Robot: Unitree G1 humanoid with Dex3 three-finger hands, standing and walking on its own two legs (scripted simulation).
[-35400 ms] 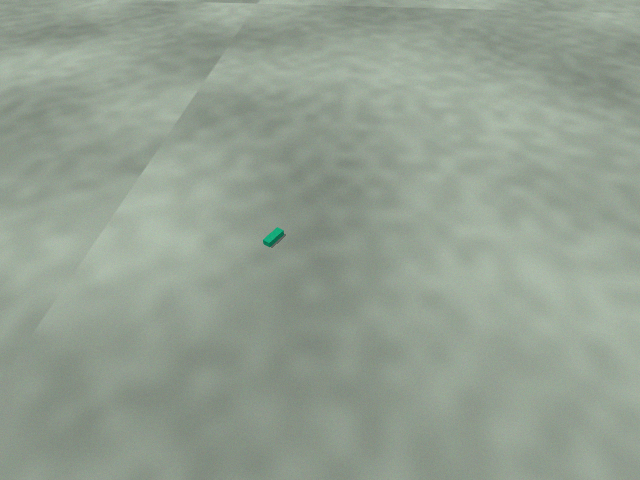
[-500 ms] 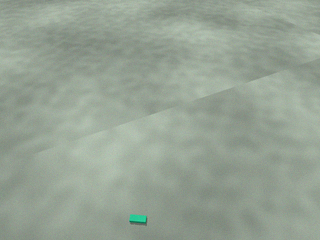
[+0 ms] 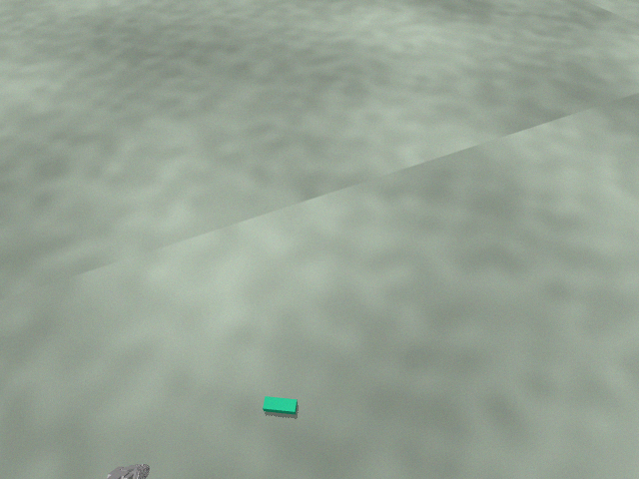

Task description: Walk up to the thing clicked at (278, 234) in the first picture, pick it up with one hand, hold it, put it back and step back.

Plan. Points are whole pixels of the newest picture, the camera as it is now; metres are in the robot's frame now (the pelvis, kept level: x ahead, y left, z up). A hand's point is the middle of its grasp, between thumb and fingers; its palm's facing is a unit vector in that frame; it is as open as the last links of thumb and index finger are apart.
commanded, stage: rise first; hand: left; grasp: from above
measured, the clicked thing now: (280, 405) +0.46 +0.16 -0.76
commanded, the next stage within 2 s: none
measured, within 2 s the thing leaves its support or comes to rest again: neither
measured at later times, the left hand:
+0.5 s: hand out of the picture +0.14 +0.25 -0.22, palm faces -0.17 -0.88 -0.45, open 13.3 cm
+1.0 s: hand out of the picture +0.18 +0.26 -0.34, palm faces -0.42 -0.65 -0.63, open 13.8 cm
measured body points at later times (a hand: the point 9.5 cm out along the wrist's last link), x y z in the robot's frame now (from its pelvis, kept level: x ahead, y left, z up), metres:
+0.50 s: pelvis +0.00 +0.01 -0.07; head +0.09 +0.02 +0.37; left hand +0.15 +0.30 -0.19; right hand +0.17 -0.25 -0.17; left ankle +0.01 +0.13 -0.74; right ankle +0.01 -0.13 -0.74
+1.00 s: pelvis -0.02 +0.01 -0.19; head +0.13 +0.02 +0.23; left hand +0.20 +0.29 -0.30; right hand +0.18 -0.25 -0.28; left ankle +0.01 +0.13 -0.74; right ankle +0.01 -0.13 -0.74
